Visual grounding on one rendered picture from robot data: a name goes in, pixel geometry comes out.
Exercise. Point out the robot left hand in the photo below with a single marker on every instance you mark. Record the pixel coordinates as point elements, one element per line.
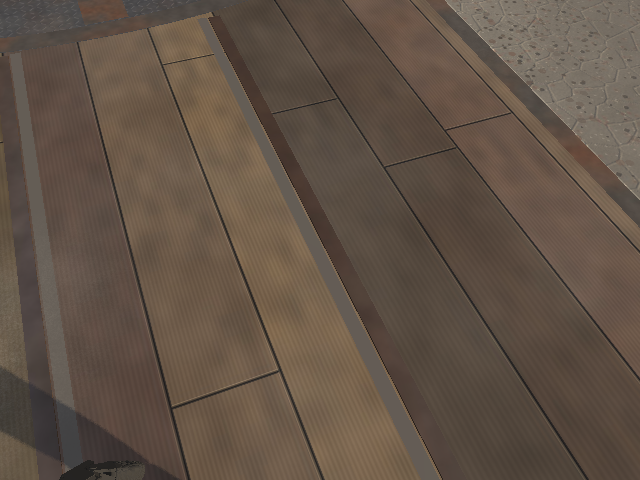
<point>110,470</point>

